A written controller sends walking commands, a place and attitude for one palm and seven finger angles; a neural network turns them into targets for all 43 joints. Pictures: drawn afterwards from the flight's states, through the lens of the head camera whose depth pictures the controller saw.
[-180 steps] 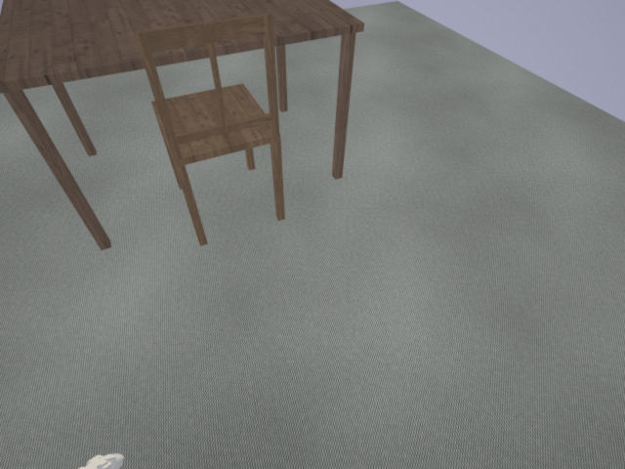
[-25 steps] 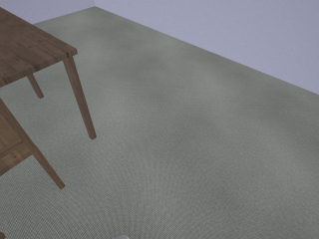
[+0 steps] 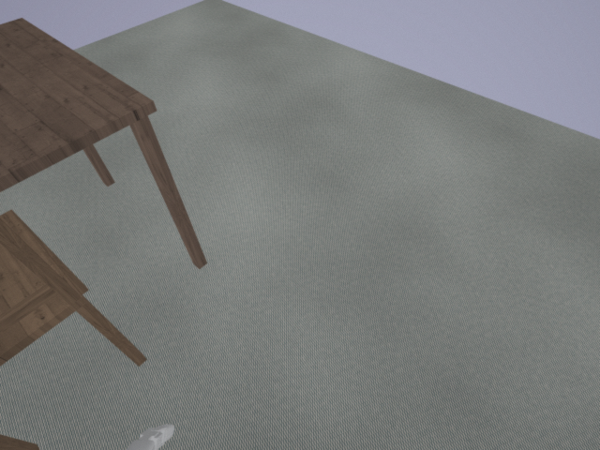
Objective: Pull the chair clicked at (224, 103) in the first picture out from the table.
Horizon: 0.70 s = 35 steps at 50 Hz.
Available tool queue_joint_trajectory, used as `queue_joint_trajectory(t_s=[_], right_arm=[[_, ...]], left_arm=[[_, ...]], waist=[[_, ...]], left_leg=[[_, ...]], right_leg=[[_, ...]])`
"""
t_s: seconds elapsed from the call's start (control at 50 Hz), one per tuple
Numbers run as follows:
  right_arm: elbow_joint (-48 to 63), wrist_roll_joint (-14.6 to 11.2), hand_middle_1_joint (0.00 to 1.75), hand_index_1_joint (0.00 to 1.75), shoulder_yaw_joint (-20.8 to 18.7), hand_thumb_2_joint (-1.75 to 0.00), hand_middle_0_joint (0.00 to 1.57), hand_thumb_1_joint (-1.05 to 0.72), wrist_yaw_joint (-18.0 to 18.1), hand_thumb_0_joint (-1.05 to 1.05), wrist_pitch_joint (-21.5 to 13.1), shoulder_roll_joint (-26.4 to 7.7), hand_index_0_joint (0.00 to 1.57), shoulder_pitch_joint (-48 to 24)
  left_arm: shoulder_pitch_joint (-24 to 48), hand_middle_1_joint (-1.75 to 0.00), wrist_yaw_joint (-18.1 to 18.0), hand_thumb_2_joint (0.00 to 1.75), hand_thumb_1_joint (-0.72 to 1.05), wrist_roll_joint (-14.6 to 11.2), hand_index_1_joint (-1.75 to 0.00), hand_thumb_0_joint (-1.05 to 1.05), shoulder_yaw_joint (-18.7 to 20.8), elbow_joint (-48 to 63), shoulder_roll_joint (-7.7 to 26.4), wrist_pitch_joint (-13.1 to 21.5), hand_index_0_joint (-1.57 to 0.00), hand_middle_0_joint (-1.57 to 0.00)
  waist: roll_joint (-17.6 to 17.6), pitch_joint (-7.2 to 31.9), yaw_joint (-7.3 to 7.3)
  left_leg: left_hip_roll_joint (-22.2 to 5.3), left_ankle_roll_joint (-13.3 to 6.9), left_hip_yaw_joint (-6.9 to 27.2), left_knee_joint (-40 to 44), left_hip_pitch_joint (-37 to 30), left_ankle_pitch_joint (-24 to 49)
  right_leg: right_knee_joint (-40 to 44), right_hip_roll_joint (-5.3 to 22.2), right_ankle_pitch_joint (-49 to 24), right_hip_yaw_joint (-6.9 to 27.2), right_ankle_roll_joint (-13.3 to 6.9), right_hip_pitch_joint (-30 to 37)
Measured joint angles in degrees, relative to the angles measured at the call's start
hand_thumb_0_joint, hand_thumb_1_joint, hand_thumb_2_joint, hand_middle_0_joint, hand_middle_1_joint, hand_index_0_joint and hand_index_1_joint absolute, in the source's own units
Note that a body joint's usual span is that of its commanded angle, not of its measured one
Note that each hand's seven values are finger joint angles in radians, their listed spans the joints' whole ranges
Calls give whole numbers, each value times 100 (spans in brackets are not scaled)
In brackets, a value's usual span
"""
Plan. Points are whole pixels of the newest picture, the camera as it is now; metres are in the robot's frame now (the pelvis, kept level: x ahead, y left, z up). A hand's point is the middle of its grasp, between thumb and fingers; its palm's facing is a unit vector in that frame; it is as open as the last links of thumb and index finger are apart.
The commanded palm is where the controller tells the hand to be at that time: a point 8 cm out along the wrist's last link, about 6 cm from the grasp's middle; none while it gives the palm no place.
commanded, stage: turn to face it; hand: left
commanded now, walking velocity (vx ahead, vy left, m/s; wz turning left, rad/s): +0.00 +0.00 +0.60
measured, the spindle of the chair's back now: out of the picture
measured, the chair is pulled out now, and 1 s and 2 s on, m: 0.00 0.00 0.00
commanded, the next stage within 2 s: take the last steps up to it in 1.16 s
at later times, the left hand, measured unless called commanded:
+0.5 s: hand out of the picture -0.07 +0.22 -0.18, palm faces +0.39 -0.88 -0.27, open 7.3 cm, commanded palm none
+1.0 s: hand out of the picture -0.03 +0.19 -0.14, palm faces +0.57 -0.76 -0.29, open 7.3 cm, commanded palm none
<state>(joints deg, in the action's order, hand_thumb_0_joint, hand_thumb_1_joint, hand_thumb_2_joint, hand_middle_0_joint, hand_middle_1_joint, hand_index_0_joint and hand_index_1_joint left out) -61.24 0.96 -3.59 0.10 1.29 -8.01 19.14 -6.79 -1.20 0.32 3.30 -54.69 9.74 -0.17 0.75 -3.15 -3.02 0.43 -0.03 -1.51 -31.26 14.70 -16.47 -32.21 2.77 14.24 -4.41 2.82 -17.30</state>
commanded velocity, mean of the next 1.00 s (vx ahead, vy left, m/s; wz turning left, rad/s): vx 0.00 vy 0.00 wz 0.55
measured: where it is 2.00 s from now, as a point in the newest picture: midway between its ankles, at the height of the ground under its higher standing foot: outside the picture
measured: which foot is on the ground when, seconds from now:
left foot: down 0.00-0.00, up 0.02-0.46, down 0.48-0.92, up 0.94-1.00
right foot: down 0.00-0.48, up 0.50-0.90, down 0.92-1.00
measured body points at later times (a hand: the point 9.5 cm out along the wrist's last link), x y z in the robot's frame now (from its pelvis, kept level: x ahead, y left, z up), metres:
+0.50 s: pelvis -0.01 +0.00 -0.01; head +0.02 +0.03 +0.44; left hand -0.09 +0.26 -0.16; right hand +0.23 -0.20 -0.12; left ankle -0.03 +0.11 -0.74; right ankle +0.02 -0.11 -0.73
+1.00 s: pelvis -0.01 -0.04 +0.00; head +0.03 -0.05 +0.45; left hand -0.06 +0.23 -0.11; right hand +0.19 -0.21 -0.16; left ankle -0.06 +0.09 -0.69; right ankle +0.06 -0.12 -0.73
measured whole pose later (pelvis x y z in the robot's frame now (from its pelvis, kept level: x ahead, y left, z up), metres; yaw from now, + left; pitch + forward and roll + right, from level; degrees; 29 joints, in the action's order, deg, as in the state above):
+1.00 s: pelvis -0.01 -0.04 +0.00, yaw +37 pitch -1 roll +1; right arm -54.1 1.0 -5.2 -1.2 4.5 -13.9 11.8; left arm -9.6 -1.2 0.8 1.9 -49.0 10.6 -0.7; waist 3.0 -4.4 -1.9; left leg 3.4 1.1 3.6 -51.7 25.8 -24.5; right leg -33.8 3.2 17.7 -4.3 -0.4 -14.7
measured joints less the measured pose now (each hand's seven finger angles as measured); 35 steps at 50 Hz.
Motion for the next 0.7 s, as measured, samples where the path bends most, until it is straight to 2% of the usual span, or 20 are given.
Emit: queue_joint_trajectory(t_s=[0.04, 0.08, 0.12, 0.18, 0.3, 0.42, 0.46, 0.48, 0.5, 0.54, 0.56, 0.6, 0.64, 0.7], right_arm=[[59, -21, 30, 30, -65, -90, 20, -91, -14, 0, 84, -108, 20, -95], [128, -9, 30, 30, -129, -90, 20, -91, -30, 0, 173, -204, 20, -200], [199, 8, 30, 30, -177, -90, 20, -91, -63, 0, 217, -323, 20, -336], [331, 24, 30, 30, -217, -90, 20, -91, -97, 0, 245, -489, 20, -550], [565, 25, 30, 30, -233, -90, 20, -91, -134, 0, 321, -723, 19, -1008], [847, -2, 30, 30, -144, -90, 20, -91, -176, 0, 283, -791, 19, -1412], [956, -1, 30, 30, -99, -90, 20, -91, -189, 0, 228, -778, 19, -1480], [1022, 5, 30, 30, -72, -90, 20, -91, -204, 0, 182, -787, 19, -1487], [1069, 17, 30, 30, -66, -90, 20, -91, -204, 0, 118, -761, 19, -1511], [1133, -7, 30, 30, 0, -90, 20, -91, -191, 0, 17, -687, 19, -1518], [1145, -13, 30, 30, 32, -90, 20, -91, -168, 0, -12, -657, 20, -1485], [1128, -6, 30, 30, 72, -90, 20, -91, -122, 0, -11, -597, 20, -1401], [1073, -5, 30, 30, 100, -90, 20, -91, -106, 0, 18, -540, 20, -1318], [987, -3, 30, 30, 116, -90, 20, -91, -113, 0, 54, -465, 20, -1198]], left_arm=[[37, -29, -20, 90, 92, 36, -30, 0, -37, 74, -75, 72, -20, -20], [7, -29, -29, 90, 91, 44, -30, 0, -79, 164, -114, 84, -20, -20], [-52, -30, -44, 90, 91, 47, -30, 0, -108, 215, -145, 77, -20, -20], [-170, -30, -50, 90, 91, 59, -30, 0, -133, 237, -161, 73, -20, -20], [-468, -30, -42, 90, 92, 95, -30, 0, -99, 227, -10, 28, -20, -20], [-735, -30, 9, 90, 91, 136, -30, 0, -28, 129, 318, -82, -20, -20], [-830, -30, 27, 90, 91, 126, -30, 0, 18, 96, 437, -117, -20, -20], [-909, -30, 41, 90, 91, 107, -30, 0, 40, 93, 490, -135, -20, -20], [-938, -30, 62, 90, 91, 82, -30, 0, 73, 74, 560, -173, -20, -20], [-892, -30, 48, 90, 91, 78, -30, 0, 105, 27, 680, -319, -20, -20], [-853, -30, 33, 90, 91, 73, -30, 0, 120, 1, 702, -375, -20, -20], [-766, -29, 43, 90, 91, 60, -30, 0, 145, -7, 709, -409, -20, -20], [-691, -29, 76, 90, 91, 53, -30, 1, 148, 47, 692, -375, -20, -20], [-595, -29, 86, 90, 91, 41, -30, 0, 125, 165, 630, -333, -20, -20]], waist=[[152, -55, -37], [168, -52, -36], [175, -47, -7], [140, -54, 40], [-12, -129, 223], [-180, -246, 437], [-238, -246, 489], [-247, -213, 509], [-316, -219, 509], [-419, -293, 561], [-407, -298, 560], [-361, -291, 537], [-326, -265, 518], [-253, -208, 464]], left_leg=[[-7, 105, 101, -936, 348, -787], [-2, 184, 48, -2164, 785, -1126], [-93, 256, -32, -3055, 1115, -938], [-249, 363, -84, -3523, 1343, -660], [-432, 444, -151, -3003, 1271, -607], [-446, 318, -450, -1656, 757, -728], [-412, 247, -580, -1019, 464, -526], [-396, 188, -629, -558, 252, -196], [-324, 21, -628, -492, 256, -90], [-231, -166, -579, -674, 326, -204], [-214, -202, -518, -659, 319, -223], [-161, -208, -382, -449, 241, -115], [-84, -213, -264, -164, 150, 76], [9, -243, -86, 164, 72, 304]], right_leg=[[-128, 5, 91, -202, -316, 36], [-113, 106, 238, -390, -480, 149], [29, 176, 236, -550, -518, 289], [195, 277, 187, -768, -521, 451], [219, 483, 232, -1178, -502, 573], [-108, 722, 404, -1572, -383, 466], [-353, 829, 527, -1700, -303, 385], [-570, 892, 632, -1743, -250, 298], [-946, 966, 799, -1608, -139, 134], [-1952, 845, 1526, -933, 47, -291], [-2410, 724, 1657, -646, 102, -485], [-3026, 559, 1454, -249, 173, -782], [-3229, 494, 1114, -6, 221, -956], [-3006, 429, 884, 207, 270, -992]])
